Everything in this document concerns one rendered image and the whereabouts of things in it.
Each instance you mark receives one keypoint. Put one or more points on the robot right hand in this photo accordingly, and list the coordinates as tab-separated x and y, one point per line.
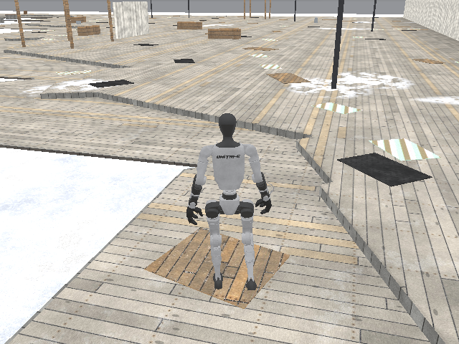
262	204

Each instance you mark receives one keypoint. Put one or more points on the right robot upper arm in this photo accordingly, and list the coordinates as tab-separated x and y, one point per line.
250	150

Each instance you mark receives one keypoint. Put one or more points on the right robot shin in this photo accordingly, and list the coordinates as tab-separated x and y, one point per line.
250	257

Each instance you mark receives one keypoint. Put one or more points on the left robot upper arm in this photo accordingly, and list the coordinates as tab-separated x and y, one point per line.
205	152

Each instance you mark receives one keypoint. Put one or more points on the left robot thigh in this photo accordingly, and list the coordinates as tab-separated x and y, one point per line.
212	213

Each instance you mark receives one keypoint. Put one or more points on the left robot forearm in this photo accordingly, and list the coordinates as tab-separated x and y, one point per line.
194	196

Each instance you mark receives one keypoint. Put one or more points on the robot left hand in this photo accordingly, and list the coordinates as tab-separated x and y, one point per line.
190	214

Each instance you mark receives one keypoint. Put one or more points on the right robot forearm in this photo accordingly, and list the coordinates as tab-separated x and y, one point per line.
262	187

